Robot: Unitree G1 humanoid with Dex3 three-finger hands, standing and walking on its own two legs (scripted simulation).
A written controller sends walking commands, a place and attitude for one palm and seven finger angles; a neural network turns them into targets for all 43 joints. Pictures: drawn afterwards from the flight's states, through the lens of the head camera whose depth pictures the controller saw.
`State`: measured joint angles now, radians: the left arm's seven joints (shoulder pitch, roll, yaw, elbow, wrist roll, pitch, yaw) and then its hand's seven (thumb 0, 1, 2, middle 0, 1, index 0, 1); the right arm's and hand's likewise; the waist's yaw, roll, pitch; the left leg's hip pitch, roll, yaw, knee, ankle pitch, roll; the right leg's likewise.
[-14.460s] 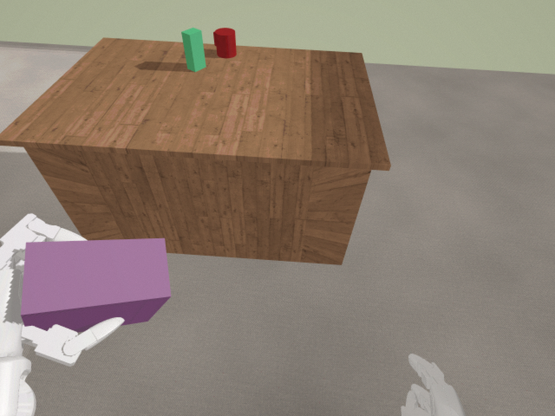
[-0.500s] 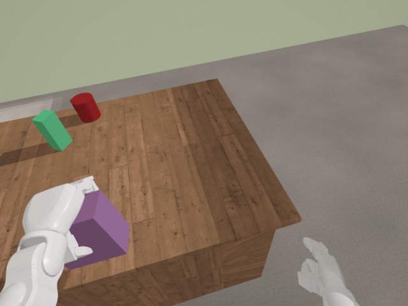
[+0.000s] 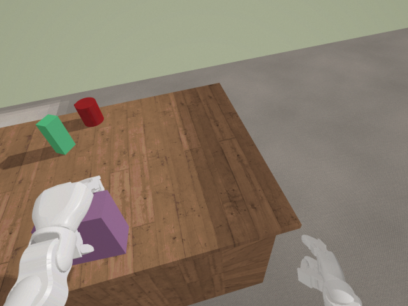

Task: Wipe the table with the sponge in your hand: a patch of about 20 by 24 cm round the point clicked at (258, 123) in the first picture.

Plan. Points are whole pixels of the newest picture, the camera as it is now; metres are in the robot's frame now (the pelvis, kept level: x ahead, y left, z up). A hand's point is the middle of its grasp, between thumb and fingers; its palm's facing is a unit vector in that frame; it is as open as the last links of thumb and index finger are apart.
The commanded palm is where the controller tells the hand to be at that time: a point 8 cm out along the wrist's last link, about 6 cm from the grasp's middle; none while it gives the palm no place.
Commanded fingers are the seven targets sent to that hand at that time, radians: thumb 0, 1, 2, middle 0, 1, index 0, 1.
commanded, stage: turn the palm down, sponge in hand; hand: left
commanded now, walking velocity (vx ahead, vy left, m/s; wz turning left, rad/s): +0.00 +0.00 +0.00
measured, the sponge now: (91, 234) +0.21 +0.28 +0.03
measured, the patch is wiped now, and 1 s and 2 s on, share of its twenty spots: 0.00 0.00 0.00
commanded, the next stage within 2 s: move the sponge above the wiping area in 0.14 s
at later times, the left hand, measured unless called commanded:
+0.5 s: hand (81, 220) +0.22 +0.29 +0.07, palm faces +0.00 -0.09 -1.00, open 10.7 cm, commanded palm +0.20 +0.28 +0.14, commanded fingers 0.00 0.10 1.30 -1.20 -1.60 -1.20 -1.60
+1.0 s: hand (88, 220) +0.23 +0.28 +0.05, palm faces -0.01 -0.10 -0.99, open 10.7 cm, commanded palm +0.20 +0.28 +0.12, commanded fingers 0.00 0.10 1.30 -1.20 -1.60 -1.20 -1.60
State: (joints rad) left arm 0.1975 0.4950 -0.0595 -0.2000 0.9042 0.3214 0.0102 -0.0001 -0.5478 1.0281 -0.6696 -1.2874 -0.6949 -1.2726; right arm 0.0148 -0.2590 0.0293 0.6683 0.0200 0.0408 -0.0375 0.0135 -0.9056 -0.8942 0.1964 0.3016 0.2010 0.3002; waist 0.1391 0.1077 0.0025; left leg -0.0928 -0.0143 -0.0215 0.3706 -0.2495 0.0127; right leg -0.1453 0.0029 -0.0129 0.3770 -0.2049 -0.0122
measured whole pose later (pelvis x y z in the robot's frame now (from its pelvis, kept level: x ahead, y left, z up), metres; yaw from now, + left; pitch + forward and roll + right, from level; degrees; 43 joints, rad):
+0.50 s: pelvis -0.01 -0.01 +0.00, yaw -1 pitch -2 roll +0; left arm 0.15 0.48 -0.05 -0.11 0.90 0.35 0.04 0.00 -0.55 1.03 -0.67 -1.29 -0.69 -1.27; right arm 0.02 -0.26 0.03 0.68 0.03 0.04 -0.05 0.01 -0.91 -0.89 0.20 0.30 0.20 0.30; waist 0.13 0.10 0.01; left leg -0.10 -0.01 -0.01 0.37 -0.24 0.01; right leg -0.16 0.01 0.00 0.39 -0.20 -0.02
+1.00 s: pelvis -0.01 +0.01 +0.00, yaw -1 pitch -1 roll +0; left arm 0.12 0.43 -0.08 -0.01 0.93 0.32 0.10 0.00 -0.55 1.03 -0.67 -1.29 -0.69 -1.27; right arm 0.04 -0.25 0.01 0.70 0.04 0.03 -0.04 0.01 -0.91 -0.89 0.20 0.30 0.20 0.30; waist 0.12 0.10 -0.01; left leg -0.11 -0.02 0.00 0.38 -0.25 0.02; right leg -0.17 0.00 0.01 0.39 -0.20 -0.01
